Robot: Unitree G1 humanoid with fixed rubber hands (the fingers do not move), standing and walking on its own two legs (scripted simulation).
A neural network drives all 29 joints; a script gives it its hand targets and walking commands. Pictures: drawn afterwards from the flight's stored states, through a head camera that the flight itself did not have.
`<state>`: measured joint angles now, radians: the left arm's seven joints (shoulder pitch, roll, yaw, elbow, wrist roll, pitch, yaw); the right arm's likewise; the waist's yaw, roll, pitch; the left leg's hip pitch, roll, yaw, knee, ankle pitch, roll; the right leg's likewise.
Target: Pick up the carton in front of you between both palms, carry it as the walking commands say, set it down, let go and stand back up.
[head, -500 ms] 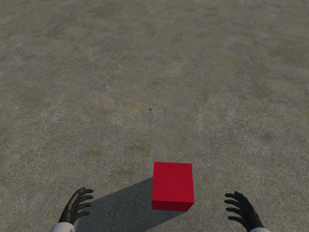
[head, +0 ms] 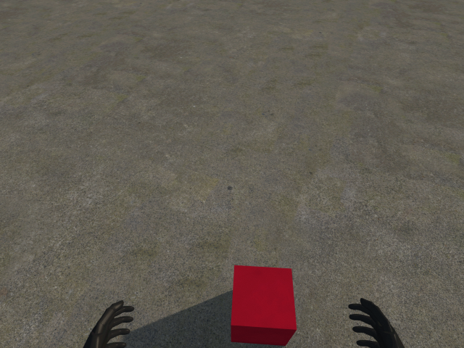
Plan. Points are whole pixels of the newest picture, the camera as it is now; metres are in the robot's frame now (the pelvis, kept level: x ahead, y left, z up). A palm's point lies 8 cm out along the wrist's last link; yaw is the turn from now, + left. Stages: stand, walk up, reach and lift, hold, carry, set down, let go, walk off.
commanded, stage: stand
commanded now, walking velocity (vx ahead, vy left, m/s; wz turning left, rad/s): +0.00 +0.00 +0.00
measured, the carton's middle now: (260, 306) +0.39 -0.09 -0.65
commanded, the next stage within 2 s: none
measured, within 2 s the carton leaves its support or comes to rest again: neither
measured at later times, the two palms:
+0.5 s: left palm out of the picture +0.12 +0.27 -0.09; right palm out of the picture +0.13 -0.30 -0.09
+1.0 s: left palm out of the picture +0.09 +0.28 -0.09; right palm out of the picture +0.09 -0.31 -0.10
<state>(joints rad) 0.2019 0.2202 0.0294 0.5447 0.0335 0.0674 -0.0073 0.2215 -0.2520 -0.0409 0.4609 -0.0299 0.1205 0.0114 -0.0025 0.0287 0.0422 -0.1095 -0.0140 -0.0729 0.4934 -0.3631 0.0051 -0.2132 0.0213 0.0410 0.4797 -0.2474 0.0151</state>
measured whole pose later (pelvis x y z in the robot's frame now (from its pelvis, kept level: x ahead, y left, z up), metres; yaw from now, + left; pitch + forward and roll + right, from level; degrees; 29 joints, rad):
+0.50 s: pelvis +0.01 -0.02 +0.00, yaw +2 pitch +0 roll +0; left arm 0.14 0.32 0.04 0.83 0.04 0.00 0.02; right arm 0.23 -0.35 -0.04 0.70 -0.04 0.01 -0.02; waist 0.00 0.04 0.02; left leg -0.11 0.00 -0.10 0.49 -0.36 -0.02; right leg -0.23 0.02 0.01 0.51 -0.28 -0.01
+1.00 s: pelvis -0.01 -0.02 +0.00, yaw +1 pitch -2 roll +0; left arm 0.12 0.35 0.03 0.96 0.03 0.00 0.01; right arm 0.23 -0.37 -0.02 0.82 -0.03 -0.01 -0.03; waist 0.01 0.03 0.02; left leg -0.08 0.00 -0.08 0.43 -0.31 -0.02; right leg -0.19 0.02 0.01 0.45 -0.22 -0.01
